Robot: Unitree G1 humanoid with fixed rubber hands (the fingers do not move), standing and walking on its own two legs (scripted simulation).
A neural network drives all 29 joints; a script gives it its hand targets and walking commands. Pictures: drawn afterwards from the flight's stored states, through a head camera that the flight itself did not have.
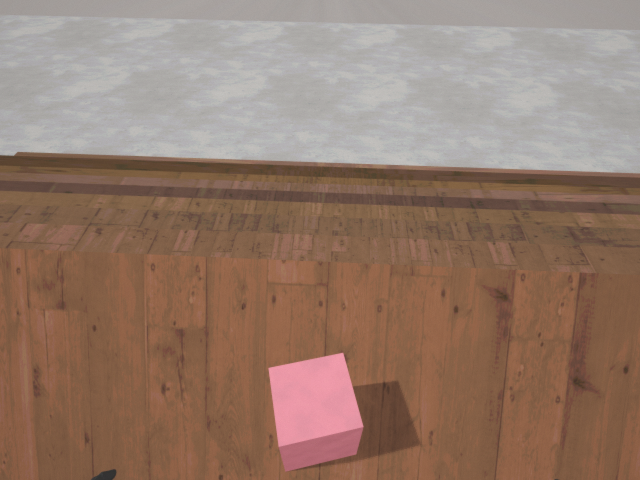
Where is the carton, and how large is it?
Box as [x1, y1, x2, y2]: [268, 353, 362, 471]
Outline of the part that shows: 342,353 268,368 278,445 285,471 356,453 362,430 362,423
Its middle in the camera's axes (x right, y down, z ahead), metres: -0.02 +0.49 +1.09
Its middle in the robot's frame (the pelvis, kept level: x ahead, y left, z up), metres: +0.43 +0.04 -0.66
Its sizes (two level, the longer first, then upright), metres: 0.210 0.200 0.250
